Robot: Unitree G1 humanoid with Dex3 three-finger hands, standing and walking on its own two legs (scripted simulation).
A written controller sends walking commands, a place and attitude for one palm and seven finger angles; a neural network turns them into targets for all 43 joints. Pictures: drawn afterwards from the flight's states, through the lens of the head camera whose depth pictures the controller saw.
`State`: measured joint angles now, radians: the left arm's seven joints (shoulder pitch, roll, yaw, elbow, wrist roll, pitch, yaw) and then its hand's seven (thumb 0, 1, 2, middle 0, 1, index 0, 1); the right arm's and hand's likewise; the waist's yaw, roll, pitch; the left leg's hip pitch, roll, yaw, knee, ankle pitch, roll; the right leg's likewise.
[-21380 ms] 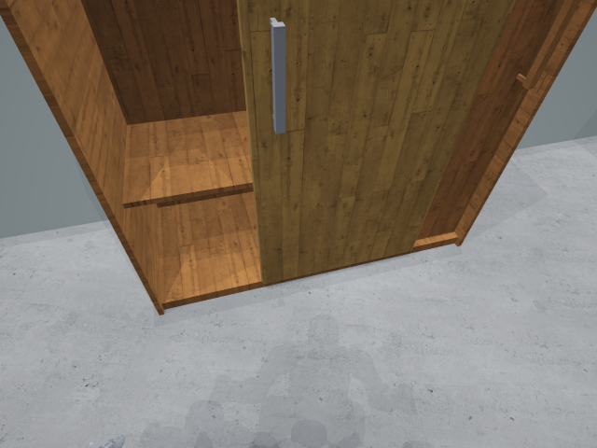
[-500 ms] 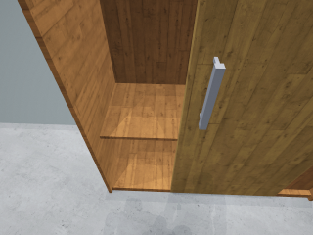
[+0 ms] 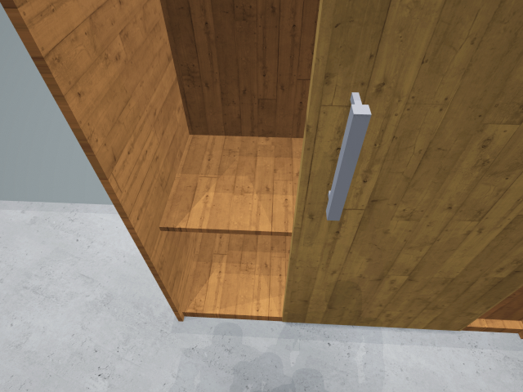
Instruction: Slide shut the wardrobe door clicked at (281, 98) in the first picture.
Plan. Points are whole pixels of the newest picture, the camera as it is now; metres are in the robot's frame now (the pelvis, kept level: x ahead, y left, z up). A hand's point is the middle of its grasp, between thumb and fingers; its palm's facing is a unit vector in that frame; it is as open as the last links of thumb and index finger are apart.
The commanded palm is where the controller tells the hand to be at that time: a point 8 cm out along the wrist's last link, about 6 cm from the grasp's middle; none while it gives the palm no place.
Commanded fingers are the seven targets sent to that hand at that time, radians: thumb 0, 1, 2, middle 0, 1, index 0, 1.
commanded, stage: come to a stop and stand still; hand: right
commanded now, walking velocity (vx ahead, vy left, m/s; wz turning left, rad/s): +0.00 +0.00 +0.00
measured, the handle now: (342, 163) +0.45 -0.10 +0.12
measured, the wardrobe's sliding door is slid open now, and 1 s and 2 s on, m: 0.38 0.38 0.38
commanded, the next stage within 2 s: look again from close up in 0.16 s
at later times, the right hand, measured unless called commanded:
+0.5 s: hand out of the picture -0.05 -0.18 -0.17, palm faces +0.00 +0.98 -0.18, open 7.4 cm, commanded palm none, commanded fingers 0.00 -0.90 -0.90 0.20 0.30 0.20 0.30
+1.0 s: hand out of the picture -0.05 -0.18 -0.17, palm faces +0.00 +0.99 -0.17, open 7.4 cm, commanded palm none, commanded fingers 0.00 -0.90 -0.90 0.20 0.30 0.20 0.30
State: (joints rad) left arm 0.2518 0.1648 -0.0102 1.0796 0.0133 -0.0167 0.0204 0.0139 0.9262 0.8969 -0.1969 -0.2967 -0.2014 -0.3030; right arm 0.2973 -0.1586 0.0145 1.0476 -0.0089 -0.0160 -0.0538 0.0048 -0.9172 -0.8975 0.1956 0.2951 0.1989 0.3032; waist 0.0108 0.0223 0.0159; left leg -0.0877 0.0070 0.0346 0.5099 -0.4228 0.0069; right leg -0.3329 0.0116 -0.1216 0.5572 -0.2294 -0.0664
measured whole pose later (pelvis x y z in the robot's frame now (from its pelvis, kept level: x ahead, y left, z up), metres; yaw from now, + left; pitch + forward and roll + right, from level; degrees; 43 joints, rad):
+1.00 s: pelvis -0.01 -0.02 +0.01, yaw +1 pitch +0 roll +0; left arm 0.28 0.15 0.00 1.13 0.00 0.00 0.01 0.00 0.92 0.90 -0.20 -0.30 -0.20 -0.30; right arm 0.36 -0.15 0.02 1.11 -0.02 -0.01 -0.04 0.00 -0.91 -0.90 0.20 0.30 0.20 0.30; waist 0.00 0.03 0.01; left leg -0.07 0.03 0.01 0.42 -0.35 -0.02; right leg -0.28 0.04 -0.15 0.40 -0.14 -0.09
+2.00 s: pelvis -0.04 +0.01 -0.03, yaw -2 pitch +7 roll +3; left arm 0.32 0.24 -0.03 0.63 -0.05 -0.26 0.06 0.01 0.90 0.90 -0.20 -0.30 -0.21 -0.30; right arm 0.27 -0.33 -0.35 0.03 0.40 -0.24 0.38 0.00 -0.03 -0.52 0.26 0.86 0.26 0.87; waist 0.01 -0.05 -0.08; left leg -0.44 -0.06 0.06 0.81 -0.49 0.03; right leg -0.68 -0.04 -0.05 0.82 -0.26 -0.05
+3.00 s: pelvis -0.11 -0.02 -0.01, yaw -4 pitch -4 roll +3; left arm 0.25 0.28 -0.07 0.64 -0.08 -0.29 0.09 0.01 0.90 0.90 -0.20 -0.30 -0.21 -0.30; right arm 0.00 -0.46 -0.42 0.14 0.34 -0.02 0.46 -0.01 0.50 -0.30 0.30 1.20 0.30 1.20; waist -0.01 -0.05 0.02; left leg -0.22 -0.02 0.04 0.59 -0.31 -0.01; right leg -0.43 0.06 0.01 0.56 -0.16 -0.08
